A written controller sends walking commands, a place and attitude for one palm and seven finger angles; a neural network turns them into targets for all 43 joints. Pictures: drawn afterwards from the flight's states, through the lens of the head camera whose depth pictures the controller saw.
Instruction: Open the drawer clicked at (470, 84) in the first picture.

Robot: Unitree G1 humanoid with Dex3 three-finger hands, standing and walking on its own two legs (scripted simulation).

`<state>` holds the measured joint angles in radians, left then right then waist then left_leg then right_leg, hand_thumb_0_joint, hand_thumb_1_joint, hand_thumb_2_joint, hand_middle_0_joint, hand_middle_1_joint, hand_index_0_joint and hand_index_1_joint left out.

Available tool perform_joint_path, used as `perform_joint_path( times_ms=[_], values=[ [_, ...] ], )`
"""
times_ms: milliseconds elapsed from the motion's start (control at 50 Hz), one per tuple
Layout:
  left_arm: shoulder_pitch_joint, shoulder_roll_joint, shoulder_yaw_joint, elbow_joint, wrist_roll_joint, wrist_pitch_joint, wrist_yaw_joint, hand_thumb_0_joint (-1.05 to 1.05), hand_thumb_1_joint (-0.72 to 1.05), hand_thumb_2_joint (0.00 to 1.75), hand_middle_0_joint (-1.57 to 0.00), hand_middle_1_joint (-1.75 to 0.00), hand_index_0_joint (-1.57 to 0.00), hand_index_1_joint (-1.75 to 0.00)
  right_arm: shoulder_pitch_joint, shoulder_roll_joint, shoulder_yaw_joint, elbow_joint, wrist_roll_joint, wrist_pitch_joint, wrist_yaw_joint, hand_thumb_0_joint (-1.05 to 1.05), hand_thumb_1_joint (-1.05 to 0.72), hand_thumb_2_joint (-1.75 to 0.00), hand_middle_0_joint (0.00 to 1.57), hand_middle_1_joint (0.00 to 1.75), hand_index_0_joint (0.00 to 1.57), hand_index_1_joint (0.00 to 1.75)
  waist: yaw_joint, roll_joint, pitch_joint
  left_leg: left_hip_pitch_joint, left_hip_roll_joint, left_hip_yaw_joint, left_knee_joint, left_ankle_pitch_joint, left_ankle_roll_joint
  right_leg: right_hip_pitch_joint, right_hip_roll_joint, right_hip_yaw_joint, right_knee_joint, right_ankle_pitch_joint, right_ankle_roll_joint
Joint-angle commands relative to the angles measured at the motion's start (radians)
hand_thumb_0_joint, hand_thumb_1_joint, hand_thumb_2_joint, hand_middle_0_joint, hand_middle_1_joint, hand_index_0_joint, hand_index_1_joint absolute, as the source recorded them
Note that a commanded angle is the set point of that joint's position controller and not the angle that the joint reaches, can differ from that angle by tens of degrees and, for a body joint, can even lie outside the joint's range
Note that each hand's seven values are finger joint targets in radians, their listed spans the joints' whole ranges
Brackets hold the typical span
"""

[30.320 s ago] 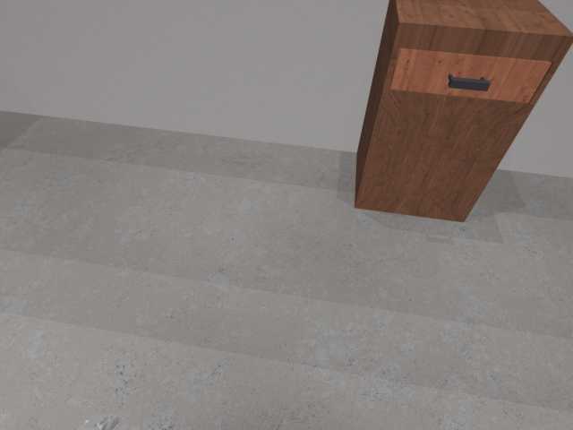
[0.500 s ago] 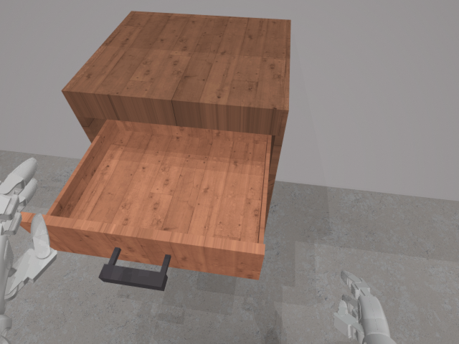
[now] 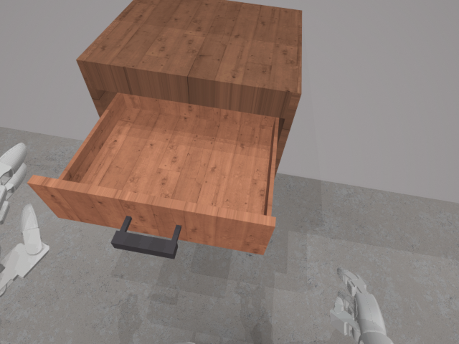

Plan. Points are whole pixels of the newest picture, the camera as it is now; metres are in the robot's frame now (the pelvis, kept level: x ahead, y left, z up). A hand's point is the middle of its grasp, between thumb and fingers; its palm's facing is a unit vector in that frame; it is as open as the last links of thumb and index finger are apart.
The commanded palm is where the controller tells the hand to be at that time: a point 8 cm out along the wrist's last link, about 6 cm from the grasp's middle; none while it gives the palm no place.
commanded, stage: step back with the hand held close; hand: left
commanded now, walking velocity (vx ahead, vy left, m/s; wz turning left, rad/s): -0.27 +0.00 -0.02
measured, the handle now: (149, 234) +0.32 +0.19 -0.06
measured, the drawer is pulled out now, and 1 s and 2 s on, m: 0.30 0.30 0.30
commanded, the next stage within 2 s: stop stepping back and stand still in 0.66 s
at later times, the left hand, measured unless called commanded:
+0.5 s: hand (89, 288) +0.16 +0.17 +0.16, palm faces +0.13 -0.86 -0.49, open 7.4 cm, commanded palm +0.08 +0.24 +0.19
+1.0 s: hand out of the picture -0.01 +0.16 +0.18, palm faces +0.33 -0.82 -0.46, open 7.4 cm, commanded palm -0.07 +0.21 +0.19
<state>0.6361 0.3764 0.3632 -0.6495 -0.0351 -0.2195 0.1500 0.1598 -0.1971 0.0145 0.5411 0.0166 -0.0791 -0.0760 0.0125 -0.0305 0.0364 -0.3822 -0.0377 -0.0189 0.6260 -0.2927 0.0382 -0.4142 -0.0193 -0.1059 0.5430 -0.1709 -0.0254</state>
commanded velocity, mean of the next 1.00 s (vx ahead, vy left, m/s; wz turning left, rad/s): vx -0.21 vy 0.02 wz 0.01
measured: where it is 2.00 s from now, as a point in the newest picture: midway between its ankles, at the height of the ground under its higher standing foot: outside the picture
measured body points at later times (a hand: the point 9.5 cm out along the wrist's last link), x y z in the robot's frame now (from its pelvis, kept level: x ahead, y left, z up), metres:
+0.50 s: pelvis -0.07 -0.03 +0.01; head +0.02 -0.01 +0.45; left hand +0.14 +0.22 +0.19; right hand +0.14 -0.25 -0.07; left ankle +0.01 +0.09 -0.72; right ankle -0.10 -0.13 -0.73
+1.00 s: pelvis -0.19 -0.07 +0.01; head -0.16 -0.06 +0.45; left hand -0.03 +0.20 +0.21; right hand -0.01 -0.27 -0.08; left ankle -0.17 +0.07 -0.68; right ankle -0.16 -0.15 -0.73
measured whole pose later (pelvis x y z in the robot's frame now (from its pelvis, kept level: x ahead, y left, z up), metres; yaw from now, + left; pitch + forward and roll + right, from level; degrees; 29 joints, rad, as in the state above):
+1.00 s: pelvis -0.19 -0.07 +0.01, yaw +1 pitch +0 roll +1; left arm 0.65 0.41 0.37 -0.69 -0.05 -0.18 0.13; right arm 0.18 -0.15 0.04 0.62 0.02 -0.08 -0.05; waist 0.01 -0.05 0.05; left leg -0.49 0.00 0.00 0.95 -0.37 -0.02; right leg -0.31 -0.02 -0.11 0.56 -0.26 -0.06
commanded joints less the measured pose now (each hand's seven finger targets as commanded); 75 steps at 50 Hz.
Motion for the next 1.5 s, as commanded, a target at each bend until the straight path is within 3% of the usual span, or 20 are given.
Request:
perform_joint_path(
  times_ms=[0, 100, 200, 320, 400, 480, 560, 620, 680, 760, 820, 860, 900, 1000, 1080, 1140, 1260, 1360, 1420, 1480],
  values=[
    [-0.03, 0.168, 0.114, -0.235, -0.002, -0.072, 0.033, 0.0, 0.9, 0.9, -0.2, -0.3, -0.2, -0.3, -0.054, -0.137, -0.057, -0.139, -0.01, -0.059, -0.017, 0.0, -0.9, -0.9, 0.2, 0.3, 0.2, 0.3, -0.025, 0.014, -0.114, 0.036, 0.082, -0.101, -0.082, -0.17, 0.017, 0.019, -0.187, 0.247, -0.194, -0.259, -0.049],
    [-0.033, 0.184, 0.154, -0.271, 0.033, -0.092, 0.042, 0.0, 0.9, 0.9, -0.2, -0.3, -0.2, -0.3, -0.083, -0.13, -0.054, -0.165, -0.027, -0.081, -0.022, 0.0, -0.9, -0.9, 0.2, 0.3, 0.2, 0.3, -0.012, 0.247, -0.103, -0.317, 0.282, -0.312, -0.395, -0.111, 0.08, 0.315, -0.001, 0.099, 0.228, -0.16, 0.027],
    [0.039, 0.164, 0.144, -0.218, 0.002, -0.089, 0.017, 0.0, 0.9, 0.9, -0.2, -0.3, -0.2, -0.3, -0.049, -0.123, -0.074, -0.124, -0.026, -0.1, -0.005, 0.0, -0.9, -0.9, 0.2, 0.3, 0.2, 0.3, 0.0, 0.146, -0.197, 0.096, 0.289, -0.237, -0.19, 0.615, 0.069, 0.138, -0.014, 0.1, 0.111, -0.173, 0.016],
    [-0.01, 0.166, 0.122, -0.23, -0.006, -0.1, -0.019, 0.0, 0.9, 0.9, -0.2, -0.3, -0.2, -0.3, -0.057, -0.144, -0.063, -0.083, -0.029, -0.101, 0.026, 0.0, -0.9, -0.9, 0.2, 0.3, 0.2, 0.3, 0.002, 0.213, -0.256, 0.334, 0.284, -0.197, -0.139, 0.904, 0.051, 0.13, 0.003, 0.077, -0.068, -0.075, 0.016],
    [0.051, 0.186, 0.149, -0.291, -0.031, -0.088, -0.032, 0.0, 0.9, 0.9, -0.2, -0.3, -0.2, -0.3, -0.094, -0.136, -0.066, -0.129, -0.002, -0.084, 0.031, 0.0, -0.9, -0.9, 0.2, 0.3, 0.2, 0.3, 0.017, 0.086, -0.391, 0.311, 0.218, -0.104, -0.041, 0.743, 0.024, 0.258, -0.059, 0.092, -0.11, 0.219, -0.002],
    [0.115, 0.228, 0.205, -0.236, -0.058, -0.058, -0.009, 0.0, 0.9, 0.9, -0.2, -0.3, -0.2, -0.3, -0.134, -0.107, -0.06, -0.158, 0.042, -0.049, 0.006, 0.0, -0.9, -0.9, 0.2, 0.3, 0.2, 0.3, 0.017, -0.171, -0.31, -0.077, -0.011, -0.015, 0.464, -0.265, -0.043, 0.269, -0.407, 0.291, -0.16, 0.821, -0.172],
    [0.077, 0.159, 0.155, -0.144, -0.011, -0.039, -0.002, 0.0, 0.9, 0.9, -0.2, -0.3, -0.2, -0.3, -0.209, -0.053, -0.01, -0.135, -0.002, -0.01, -0.026, 0.0, -0.9, -0.9, 0.2, 0.3, 0.2, 0.3, -0.022, -0.088, -0.105, -0.136, 0.044, 0.006, 0.201, -0.214, -0.05, 0.236, -0.276, 0.117, -0.095, 0.8, -0.11],
    [0.079, 0.15, 0.126, -0.156, -0.003, -0.031, 0.007, 0.0, 0.9, 0.9, -0.2, -0.3, -0.2, -0.3, -0.139, -0.079, -0.033, -0.11, -0.008, 0.004, -0.042, 0.0, -0.9, -0.9, 0.2, 0.3, 0.2, 0.3, -0.051, 0.009, -0.149, 0.076, 0.053, 0.047, -0.275, 0.219, -0.057, 0.252, -0.167, 0.08, 0.024, 0.599, -0.019],
    [0.068, 0.156, 0.102, -0.259, -0.009, -0.054, 0.004, 0.0, 0.9, 0.9, -0.2, -0.3, -0.2, -0.3, -0.076, -0.127, -0.091, -0.115, -0.005, -0.033, -0.017, 0.0, -0.9, -0.9, 0.2, 0.3, 0.2, 0.3, -0.012, 0.246, -0.254, 0.285, 0.401, -0.205, -0.221, 0.938, 0.101, 0.028, -0.039, 0.116, 0.286, -0.295, 0.036],
    [0.074, 0.219, 0.171, -0.376, -0.012, -0.048, 0.007, 0.0, 0.9, 0.9, -0.2, -0.3, -0.2, -0.3, -0.069, -0.119, -0.084, -0.105, -0.018, -0.083, 0.005, 0.0, -0.9, -0.9, 0.2, 0.3, 0.2, 0.3, -0.001, 0.268, -0.298, 0.263, 0.359, -0.129, -0.202, 0.805, 0.109, 0.059, -0.033, 0.112, 0.296, -0.294, 0.045],
    [0.091, 0.176, 0.144, -0.352, -0.014, -0.028, 0.016, 0.0, 0.9, 0.9, -0.2, -0.3, -0.2, -0.3, -0.065, -0.128, -0.064, -0.124, 0.007, -0.091, 0.021, 0.0, -0.9, -0.9, 0.2, 0.3, 0.2, 0.3, -0.005, 0.225, -0.203, 0.076, 0.278, -0.068, -0.193, 0.278, 0.055, 0.218, -0.032, 0.058, 0.059, -0.19, 0.047],
    [0.061, 0.212, 0.169, -0.3, -0.01, -0.018, 0.022, 0.0, 0.9, 0.9, -0.2, -0.3, -0.2, -0.3, -0.062, -0.124, -0.056, -0.128, 0.011, -0.08, 0.016, 0.0, -0.9, -0.9, 0.2, 0.3, 0.2, 0.3, -0.017, 0.04, -0.122, -0.041, 0.142, 0.019, -0.055, -0.184, -0.012, 0.255, -0.113, 0.137, -0.194, -0.114, 0.017],
    [-0.034, 0.215, 0.163, -0.223, -0.029, 0.001, 0.024, 0.0, 0.9, 0.9, -0.2, -0.3, -0.2, -0.3, -0.066, -0.11, -0.052, -0.106, 0.006, -0.066, 0.003, 0.0, -0.9, -0.9, 0.2, 0.3, 0.2, 0.3, -0.037, -0.223, -0.046, -0.008, 0.022, 0.014, 0.384, -0.177, -0.053, -0.044, -0.374, 0.475, -0.439, -0.411, -0.132],
    [0.019, 0.144, 0.112, -0.038, -0.006, 0.018, 0.013, 0.0, 0.9, 0.9, -0.2, -0.3, -0.2, -0.3, -0.095, -0.098, -0.043, -0.078, -0.013, -0.04, -0.009, 0.0, -0.9, -0.9, 0.2, 0.3, 0.2, 0.3, -0.041, -0.123, -0.074, 0.039, 0.046, 0.056, 0.253, -0.085, -0.033, -0.034, -0.247, 0.199, -0.361, -0.375, -0.076],
    [0.024, 0.13, 0.064, -0.15, 0.015, 0.002, 0.029, 0.0, 0.9, 0.9, -0.2, -0.3, -0.2, -0.3, -0.05, -0.113, -0.033, -0.076, -0.021, -0.085, -0.015, 0.0, -0.9, -0.9, 0.2, 0.3, 0.2, 0.3, -0.032, -0.04, -0.084, 0.157, 0.039, 0.098, -0.26, -0.123, 0.015, 0.091, -0.209, 0.2, -0.304, -0.397, -0.046],
    [-0.031, 0.176, 0.084, -0.29, 0.027, -0.039, 0.033, 0.0, 0.9, 0.9, -0.2, -0.3, -0.2, -0.3, -0.031, -0.153, -0.056, -0.114, -0.033, -0.112, -0.008, 0.0, -0.9, -0.9, 0.2, 0.3, 0.2, 0.3, -0.012, 0.306, -0.111, 0.162, 0.267, -0.194, -0.408, -0.044, 0.099, 0.127, -0.023, 0.063, 0.078, -0.21, 0.019],
    [0.025, 0.195, 0.124, -0.204, 0.01, -0.021, 0.025, 0.0, 0.9, 0.9, -0.2, -0.3, -0.2, -0.3, -0.03, -0.152, -0.057, -0.082, -0.001, -0.111, 0.004, 0.0, -0.9, -0.9, 0.2, 0.3, 0.2, 0.3, -0.022, 0.118, -0.052, 0.055, 0.212, -0.057, -0.224, 0.162, 0.059, 0.246, -0.024, 0.057, -0.088, -0.065, 0.016],
    [-0.058, 0.171, 0.119, -0.035, -0.005, -0.018, 0.011, 0.0, 0.9, 0.9, -0.2, -0.3, -0.2, -0.3, 0.0, -0.138, -0.078, -0.056, 0.006, -0.074, -0.004, 0.0, -0.9, -0.9, 0.2, 0.3, 0.2, 0.3, -0.038, -0.153, -0.011, 0.045, 0.037, 0.069, 0.105, -0.168, 0.001, 0.065, -0.258, 0.454, -0.4, -0.533, -0.096],
    [-0.048, 0.139, 0.088, -0.056, -0.003, -0.018, 0.01, 0.0, 0.9, 0.9, -0.2, -0.3, -0.2, -0.3, -0.004, -0.114, -0.049, -0.061, -0.005, -0.073, 0.002, 0.0, -0.9, -0.9, 0.2, 0.3, 0.2, 0.3, -0.05, -0.122, -0.073, 0.14, 0.054, 0.071, -0.092, -0.083, 0.014, 0.097, -0.213, 0.29, -0.302, -0.359, -0.075],
    [-0.024, 0.136, 0.071, -0.132, 0.005, -0.035, 0.02, 0.0, 0.9, 0.9, -0.2, -0.3, -0.2, -0.3, -0.028, -0.127, -0.041, -0.089, -0.02, -0.083, -0.01, 0.0, -0.9, -0.9, 0.2, 0.3, 0.2, 0.3, -0.034, 0.087, -0.069, 0.167, 0.149, -0.061, -0.33, -0.092, 0.049, 0.123, -0.079, 0.168, -0.131, -0.27, -0.005]
  ],
)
